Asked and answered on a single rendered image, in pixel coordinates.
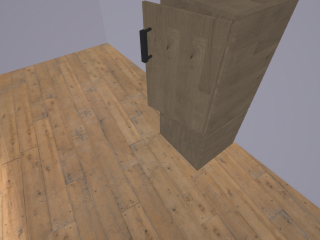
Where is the handle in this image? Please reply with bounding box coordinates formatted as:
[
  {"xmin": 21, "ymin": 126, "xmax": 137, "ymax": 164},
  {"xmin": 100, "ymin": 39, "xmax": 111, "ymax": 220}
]
[{"xmin": 139, "ymin": 27, "xmax": 153, "ymax": 63}]

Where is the cupboard door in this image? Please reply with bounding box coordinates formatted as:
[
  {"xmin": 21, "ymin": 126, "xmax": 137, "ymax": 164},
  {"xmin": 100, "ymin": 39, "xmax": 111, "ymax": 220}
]
[{"xmin": 142, "ymin": 0, "xmax": 233, "ymax": 134}]

